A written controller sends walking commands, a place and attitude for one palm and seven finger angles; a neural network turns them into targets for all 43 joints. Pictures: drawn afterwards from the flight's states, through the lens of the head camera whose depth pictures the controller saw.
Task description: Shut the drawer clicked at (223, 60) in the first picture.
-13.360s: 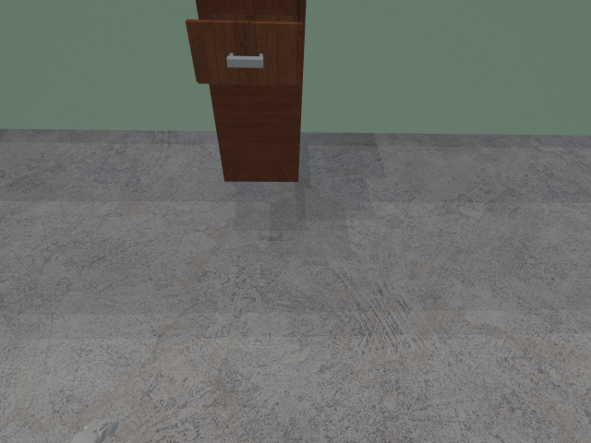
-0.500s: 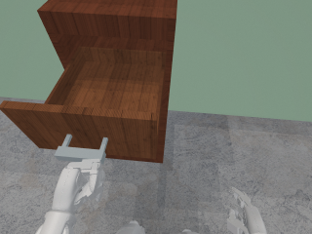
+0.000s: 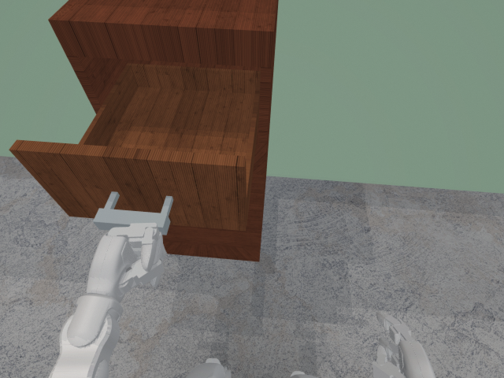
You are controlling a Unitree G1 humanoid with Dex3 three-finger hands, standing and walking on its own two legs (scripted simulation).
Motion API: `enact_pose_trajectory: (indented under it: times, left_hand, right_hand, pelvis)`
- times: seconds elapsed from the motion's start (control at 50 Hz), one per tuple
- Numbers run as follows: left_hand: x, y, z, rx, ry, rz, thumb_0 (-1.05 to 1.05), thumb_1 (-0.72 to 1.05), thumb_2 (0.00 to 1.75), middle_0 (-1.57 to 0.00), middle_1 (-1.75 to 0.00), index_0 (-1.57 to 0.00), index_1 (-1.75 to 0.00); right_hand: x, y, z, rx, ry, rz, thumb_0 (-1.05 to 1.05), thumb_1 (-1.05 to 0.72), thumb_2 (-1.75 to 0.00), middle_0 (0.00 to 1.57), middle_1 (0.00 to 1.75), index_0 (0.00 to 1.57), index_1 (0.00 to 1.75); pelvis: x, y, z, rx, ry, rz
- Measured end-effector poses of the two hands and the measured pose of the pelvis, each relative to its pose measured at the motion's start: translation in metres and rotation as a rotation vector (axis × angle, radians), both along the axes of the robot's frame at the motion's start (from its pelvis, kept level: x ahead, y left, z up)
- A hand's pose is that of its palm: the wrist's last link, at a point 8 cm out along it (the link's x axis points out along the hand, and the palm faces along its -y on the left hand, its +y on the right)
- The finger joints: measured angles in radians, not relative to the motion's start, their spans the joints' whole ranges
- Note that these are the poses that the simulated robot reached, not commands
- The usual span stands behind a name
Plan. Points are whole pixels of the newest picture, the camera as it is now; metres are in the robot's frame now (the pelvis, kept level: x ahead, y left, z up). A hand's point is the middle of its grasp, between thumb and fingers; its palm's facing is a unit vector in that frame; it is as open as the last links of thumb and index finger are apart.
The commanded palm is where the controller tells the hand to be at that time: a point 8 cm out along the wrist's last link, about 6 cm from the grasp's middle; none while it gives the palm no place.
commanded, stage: push the drawer shut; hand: left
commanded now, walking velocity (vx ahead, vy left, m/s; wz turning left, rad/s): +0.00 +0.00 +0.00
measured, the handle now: (137, 210) +0.36 +0.19 +0.06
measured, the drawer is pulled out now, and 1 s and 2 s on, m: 0.24 0.12 0.00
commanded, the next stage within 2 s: none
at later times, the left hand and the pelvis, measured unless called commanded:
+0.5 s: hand (166, 233) +0.32 +0.14 +0.06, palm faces -0.08 -1.00 -0.05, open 3.2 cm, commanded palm +0.32 +0.20 +0.06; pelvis -0.01 +0.00 +0.00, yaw +0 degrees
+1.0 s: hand (174, 193) +0.40 +0.14 +0.06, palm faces -0.08 -1.00 -0.04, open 3.2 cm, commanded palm +0.39 +0.20 +0.06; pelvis -0.01 +0.01 +0.00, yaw -2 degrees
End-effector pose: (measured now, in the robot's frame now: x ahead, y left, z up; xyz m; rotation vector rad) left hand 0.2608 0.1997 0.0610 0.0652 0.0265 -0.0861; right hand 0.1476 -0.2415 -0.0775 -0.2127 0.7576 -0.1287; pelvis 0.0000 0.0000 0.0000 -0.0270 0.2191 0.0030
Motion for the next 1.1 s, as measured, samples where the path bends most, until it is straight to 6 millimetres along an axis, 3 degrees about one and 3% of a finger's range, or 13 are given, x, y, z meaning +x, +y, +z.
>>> enact_pose_trajectory:
  times: [0.24,0.48,1.1]
  left_hand:
    - [0.021,-0.001,0.001,-0.012,-0.008,0.003,0.06,0.81,0.88,-1.4,-1.6,-1.4,-1.6]
    - [0.043,-0.002,-0.002,-0.013,-0.028,0.008,0.03,0.8,0.89,-1.4,-1.6,-1.4,-1.6]
    - [0.133,-0.004,-0.002,-0.028,-0.016,0.01,0.03,0.75,0.85,-1.4,-1.6,-1.4,-1.6]
  right_hand:
    - [-0.007,-0.004,0.001,0.004,0.034,-0.017,0.01,-0.9,-0.9,0.2,0.3,0.2,0.3]
    - [-0.02,-0.002,-0.01,0.002,0.093,-0.019,0.01,-0.9,-0.9,0.2,0.3,0.2,0.3]
    - [-0.095,-0.006,-0.022,-0.007,0.307,-0.132,0.01,-0.9,-0.9,0.2,0.3,0.2,0.3]
  pelvis:
    - [0.003,0.0,0.005,0.009,-0.007,-0.012]
    - [-0.006,0.003,0.002,0.007,0.002,-0.007]
    - [-0.008,0.012,0.001,0.001,0.045,-0.033]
